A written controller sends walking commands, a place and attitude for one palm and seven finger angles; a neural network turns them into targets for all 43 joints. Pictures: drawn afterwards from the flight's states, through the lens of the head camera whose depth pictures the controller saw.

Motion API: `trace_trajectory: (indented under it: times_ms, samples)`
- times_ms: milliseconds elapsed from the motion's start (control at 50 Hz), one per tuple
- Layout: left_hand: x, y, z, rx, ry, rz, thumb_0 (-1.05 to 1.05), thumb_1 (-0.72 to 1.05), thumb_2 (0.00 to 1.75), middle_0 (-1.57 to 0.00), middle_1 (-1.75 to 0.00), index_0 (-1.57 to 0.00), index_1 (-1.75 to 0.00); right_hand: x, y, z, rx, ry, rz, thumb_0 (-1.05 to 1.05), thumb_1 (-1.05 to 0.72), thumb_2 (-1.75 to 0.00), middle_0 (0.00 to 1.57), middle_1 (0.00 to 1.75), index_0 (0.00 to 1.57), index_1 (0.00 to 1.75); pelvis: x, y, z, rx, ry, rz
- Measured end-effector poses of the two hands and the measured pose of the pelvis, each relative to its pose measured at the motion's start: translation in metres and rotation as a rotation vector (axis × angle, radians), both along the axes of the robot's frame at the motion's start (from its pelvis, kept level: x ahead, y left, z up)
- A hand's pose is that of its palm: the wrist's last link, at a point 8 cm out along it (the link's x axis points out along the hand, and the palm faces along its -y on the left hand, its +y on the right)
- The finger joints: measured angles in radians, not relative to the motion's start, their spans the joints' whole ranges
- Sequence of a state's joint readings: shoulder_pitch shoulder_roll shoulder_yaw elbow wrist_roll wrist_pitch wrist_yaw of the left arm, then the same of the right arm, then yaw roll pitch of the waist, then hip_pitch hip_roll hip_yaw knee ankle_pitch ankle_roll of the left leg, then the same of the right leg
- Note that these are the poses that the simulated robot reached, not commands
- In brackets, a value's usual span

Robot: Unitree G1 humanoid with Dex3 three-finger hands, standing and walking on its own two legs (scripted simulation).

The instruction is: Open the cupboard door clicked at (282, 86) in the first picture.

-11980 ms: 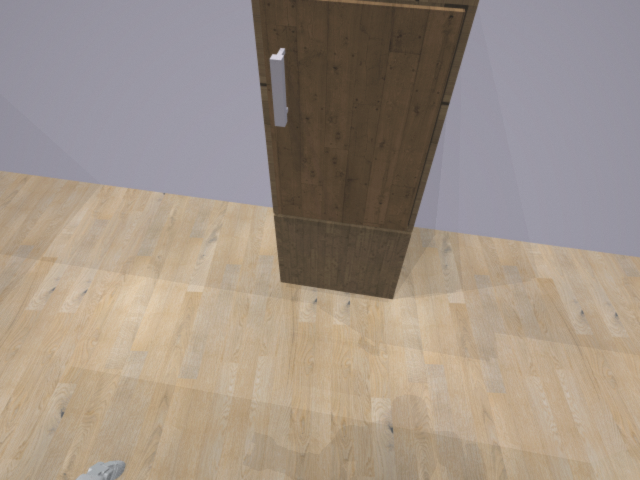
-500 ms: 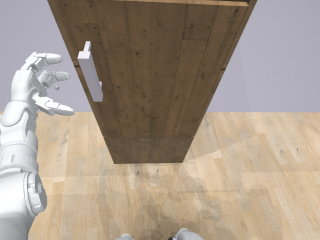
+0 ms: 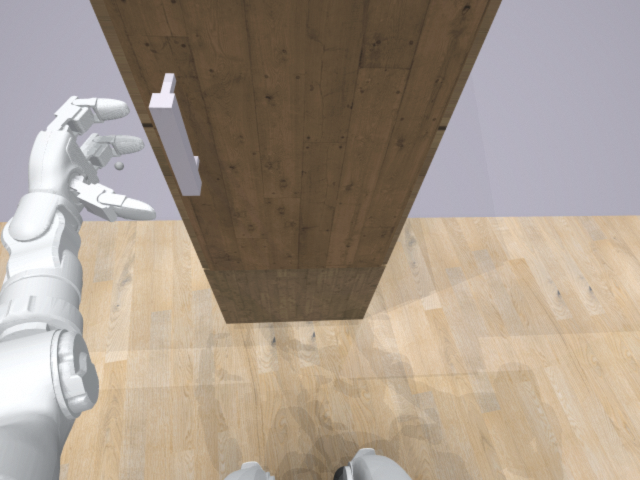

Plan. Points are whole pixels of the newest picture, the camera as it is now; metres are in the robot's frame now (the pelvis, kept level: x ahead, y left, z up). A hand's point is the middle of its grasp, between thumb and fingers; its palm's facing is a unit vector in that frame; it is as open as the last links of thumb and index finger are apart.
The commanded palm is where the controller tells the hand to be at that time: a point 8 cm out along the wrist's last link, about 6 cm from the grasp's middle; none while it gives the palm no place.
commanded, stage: slide the fingers in behind the handle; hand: left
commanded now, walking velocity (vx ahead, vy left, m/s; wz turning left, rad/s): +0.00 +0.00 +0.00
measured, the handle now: (181, 138) +0.52 +0.16 +0.09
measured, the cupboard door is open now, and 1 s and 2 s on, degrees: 0 0 0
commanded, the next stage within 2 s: close the thumb around the handle in 1.56 s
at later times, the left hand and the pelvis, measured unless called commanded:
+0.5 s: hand (146, 164) +0.48 +0.20 +0.10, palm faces -0.01 -1.00 -0.01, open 13.9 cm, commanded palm +0.45 +0.24 +0.10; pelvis +0.00 +0.00 +0.00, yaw +0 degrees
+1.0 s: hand (177, 165) +0.48 +0.16 +0.10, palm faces -0.01 -1.00 +0.00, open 14.0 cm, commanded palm +0.45 +0.21 +0.10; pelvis +0.00 -0.01 +0.00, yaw +0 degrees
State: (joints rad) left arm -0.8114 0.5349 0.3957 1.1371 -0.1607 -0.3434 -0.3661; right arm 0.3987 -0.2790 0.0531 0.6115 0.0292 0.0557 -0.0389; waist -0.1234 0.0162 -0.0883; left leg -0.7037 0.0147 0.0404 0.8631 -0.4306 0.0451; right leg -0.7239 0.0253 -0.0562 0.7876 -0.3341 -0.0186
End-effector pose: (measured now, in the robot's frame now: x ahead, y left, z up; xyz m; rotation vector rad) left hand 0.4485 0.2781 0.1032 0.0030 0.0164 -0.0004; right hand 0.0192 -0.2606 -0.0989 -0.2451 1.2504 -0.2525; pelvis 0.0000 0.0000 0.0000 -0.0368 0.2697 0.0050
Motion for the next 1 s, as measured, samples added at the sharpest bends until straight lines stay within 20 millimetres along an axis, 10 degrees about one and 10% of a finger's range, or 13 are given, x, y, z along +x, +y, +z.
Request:
trace_trajectory:
  times_ms: [1000]
  samples:
    - [0.007,-0.065,-0.007,-0.004,-0.004,-0.006,-0.01,-0.50,0.30,-0.30,-1.20,-0.30,-1.20,0.013,-0.004,-0.005,0.035,-0.048,0.011,0.01,-0.90,-0.89,0.20,0.30,0.21,0.30,0.001,-0.007,0.000,0.012,-0.006,0.001]
